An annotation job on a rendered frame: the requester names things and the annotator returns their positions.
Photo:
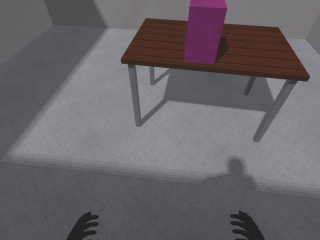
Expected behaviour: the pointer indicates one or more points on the left robot hand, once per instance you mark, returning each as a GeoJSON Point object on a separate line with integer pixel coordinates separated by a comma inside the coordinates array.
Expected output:
{"type": "Point", "coordinates": [77, 232]}

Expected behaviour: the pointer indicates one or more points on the carton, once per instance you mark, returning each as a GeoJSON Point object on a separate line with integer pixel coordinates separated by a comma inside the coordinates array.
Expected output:
{"type": "Point", "coordinates": [205, 24]}

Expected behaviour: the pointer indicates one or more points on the right robot hand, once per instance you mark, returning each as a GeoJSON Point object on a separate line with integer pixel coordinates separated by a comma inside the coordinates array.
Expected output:
{"type": "Point", "coordinates": [252, 231]}

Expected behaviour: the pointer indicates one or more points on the table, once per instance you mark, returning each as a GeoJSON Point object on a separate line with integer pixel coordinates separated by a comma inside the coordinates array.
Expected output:
{"type": "Point", "coordinates": [247, 50]}

